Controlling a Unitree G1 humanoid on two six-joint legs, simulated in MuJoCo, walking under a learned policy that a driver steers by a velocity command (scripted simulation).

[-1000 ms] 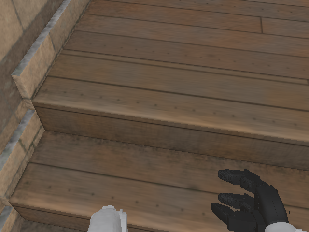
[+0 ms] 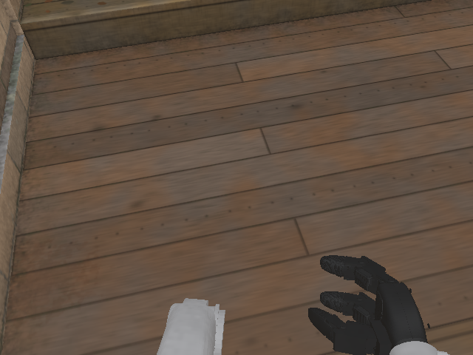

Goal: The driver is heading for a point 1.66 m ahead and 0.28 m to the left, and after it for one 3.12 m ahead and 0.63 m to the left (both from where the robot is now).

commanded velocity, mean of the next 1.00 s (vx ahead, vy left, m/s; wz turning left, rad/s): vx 0.03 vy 0.00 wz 0.25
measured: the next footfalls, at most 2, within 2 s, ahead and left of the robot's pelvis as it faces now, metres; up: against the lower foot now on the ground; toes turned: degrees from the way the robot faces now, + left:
left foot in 0.14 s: +0.24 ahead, +0.11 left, +0.16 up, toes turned +7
right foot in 0.74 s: +0.35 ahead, -0.06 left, +0.16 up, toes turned +15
